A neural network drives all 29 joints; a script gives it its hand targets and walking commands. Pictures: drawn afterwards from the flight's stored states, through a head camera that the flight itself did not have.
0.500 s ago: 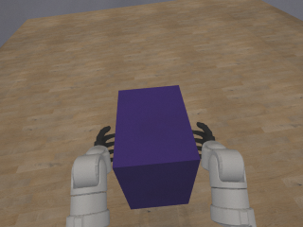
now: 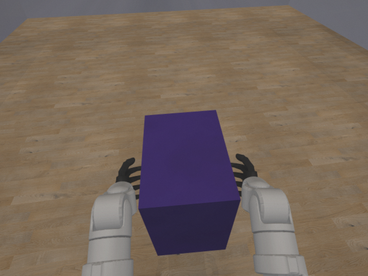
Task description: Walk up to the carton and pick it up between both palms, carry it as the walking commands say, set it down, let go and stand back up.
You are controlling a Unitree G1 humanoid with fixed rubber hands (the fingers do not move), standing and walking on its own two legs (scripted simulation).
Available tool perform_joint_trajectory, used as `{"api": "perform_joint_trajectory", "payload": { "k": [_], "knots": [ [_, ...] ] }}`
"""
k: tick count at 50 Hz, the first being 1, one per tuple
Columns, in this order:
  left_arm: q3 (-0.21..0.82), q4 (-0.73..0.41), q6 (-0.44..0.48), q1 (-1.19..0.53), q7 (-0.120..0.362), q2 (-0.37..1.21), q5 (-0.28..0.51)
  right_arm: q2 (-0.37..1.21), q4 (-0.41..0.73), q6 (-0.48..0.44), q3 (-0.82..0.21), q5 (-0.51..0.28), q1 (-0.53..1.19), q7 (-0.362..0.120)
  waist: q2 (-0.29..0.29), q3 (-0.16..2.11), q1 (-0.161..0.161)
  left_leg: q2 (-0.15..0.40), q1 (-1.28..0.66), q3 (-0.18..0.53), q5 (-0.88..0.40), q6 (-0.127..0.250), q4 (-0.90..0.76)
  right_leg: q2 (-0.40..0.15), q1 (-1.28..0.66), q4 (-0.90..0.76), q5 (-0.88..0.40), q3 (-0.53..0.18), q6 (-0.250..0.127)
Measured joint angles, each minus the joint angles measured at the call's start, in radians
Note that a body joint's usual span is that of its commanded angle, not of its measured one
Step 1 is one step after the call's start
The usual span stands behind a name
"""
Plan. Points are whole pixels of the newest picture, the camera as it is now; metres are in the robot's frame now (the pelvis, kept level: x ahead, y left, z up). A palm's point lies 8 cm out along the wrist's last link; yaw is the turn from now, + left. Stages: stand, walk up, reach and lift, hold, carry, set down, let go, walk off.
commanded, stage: carry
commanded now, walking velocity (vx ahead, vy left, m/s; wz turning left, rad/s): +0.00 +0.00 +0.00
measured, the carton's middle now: (186, 184) +0.36 +0.00 +0.00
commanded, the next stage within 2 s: none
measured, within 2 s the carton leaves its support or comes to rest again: neither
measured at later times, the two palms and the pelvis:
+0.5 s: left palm (126, 193) +0.30 +0.14 +0.06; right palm (249, 190) +0.30 -0.13 +0.06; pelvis +0.00 +0.00 +0.00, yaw +0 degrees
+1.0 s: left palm (35, 221) +0.24 +0.30 +0.06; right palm (171, 193) +0.29 +0.04 +0.07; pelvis -0.02 +0.11 +0.00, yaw +10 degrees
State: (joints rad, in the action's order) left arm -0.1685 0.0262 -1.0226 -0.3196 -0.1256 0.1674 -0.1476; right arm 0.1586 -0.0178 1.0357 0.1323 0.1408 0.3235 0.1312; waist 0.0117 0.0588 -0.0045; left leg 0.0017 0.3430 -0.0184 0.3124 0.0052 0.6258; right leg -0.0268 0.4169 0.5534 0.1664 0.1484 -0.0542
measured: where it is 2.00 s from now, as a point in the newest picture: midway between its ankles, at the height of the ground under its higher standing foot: outside the picture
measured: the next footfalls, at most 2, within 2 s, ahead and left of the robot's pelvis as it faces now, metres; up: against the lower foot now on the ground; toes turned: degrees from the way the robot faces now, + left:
left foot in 0.90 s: +0.01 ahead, +0.21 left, +0.00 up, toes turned +8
right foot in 1.16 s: +0.04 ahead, +0.05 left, +0.00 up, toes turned +5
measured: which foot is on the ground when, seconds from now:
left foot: down 0.00-0.58, up 0.60-0.88, down 0.90-1.00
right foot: down 0.00-0.90, up 0.92-1.00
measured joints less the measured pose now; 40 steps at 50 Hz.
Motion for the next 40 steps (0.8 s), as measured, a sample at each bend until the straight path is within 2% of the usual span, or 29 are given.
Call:
{"api": "perform_joint_trajectory", "payload": {
  "k": [6, 13, 23, 26, 27, 30, 33, 40],
  "knots": [
    [0.000, 0.042, 0.041, 0.004, 0.003, -0.001, 0.000, -0.001, -0.030, -0.036, 0.003, 0.007, -0.009, -0.004, 0.000, 0.007, 0.000, -0.001, 0.000, 0.000, 0.000, 0.001, 0.000, -0.001, 0.000, 0.000, 0.001, 0.000, 0.003],
    [0.002, 0.078, 0.112, 0.009, 0.002, -0.002, 0.000, -0.001, -0.064, -0.119, 0.005, 0.008, -0.029, -0.011, 0.000, 0.007, 0.000, -0.001, 0.000, 0.000, -0.001, 0.001, 0.000, -0.001, 0.000, 0.000, 0.000, 0.000, 0.003],
    [0.025, 0.072, 0.109, 0.020, 0.000, -0.006, 0.000, -0.003, -0.045, -0.113, 0.005, 0.003, -0.043, -0.011, -0.002, 0.010, 0.000, -0.001, 0.000, 0.000, -0.001, 0.001, 0.000, -0.002, 0.000, 0.000, 0.001, 0.000, 0.003],
    [0.013, 0.111, 0.133, 0.021, 0.003, -0.006, 0.000, -0.003, -0.082, -0.132, 0.006, 0.008, -0.043, -0.011, -0.002, 0.016, 0.000, -0.001, 0.000, 0.000, -0.001, 0.002, 0.000, -0.001, 0.000, 0.000, 0.001, 0.000, 0.004],
    [0.019, 0.101, 0.126, 0.023, 0.001, -0.008, 0.002, -0.006, -0.072, -0.125, 0.003, 0.000, -0.044, -0.008, -0.003, 0.013, 0.000, -0.002, 0.000, 0.000, -0.001, 0.002, 0.000, -0.002, 0.000, 0.000, 0.001, 0.000, 0.005],
    [0.082, -0.029, 0.036, 0.040, -0.017, -0.011, 0.007, -0.034, 0.057, -0.034, -0.014, -0.049, -0.055, 0.004, -0.003, -0.011, 0.000, -0.006, 0.006, -0.001, 0.006, 0.002, 0.019, -0.010, 0.000, 0.001, 0.001, 0.000, 0.007],
    [0.114, -0.095, -0.041, 0.040, -0.021, -0.012, 0.007, -0.044, 0.149, 0.064, -0.014, -0.055, -0.055, 0.007, -0.009, -0.011, 0.005, -0.006, 0.025, -0.008, 0.041, 0.002, 0.128, -0.035, 0.000, 0.001, 0.001, -0.001, 0.017],
    [0.121, -0.176, -0.178, 0.036, -0.024, -0.010, 0.007, -0.045, 0.219, 0.203, -0.015, -0.056, -0.037, 0.009, -0.008, -0.011, 0.015, -0.001, 0.027, -0.023, 0.095, 0.001, 0.156, -0.142, 0.002, 0.002, -0.005, 0.002, 0.082]
  ]
}}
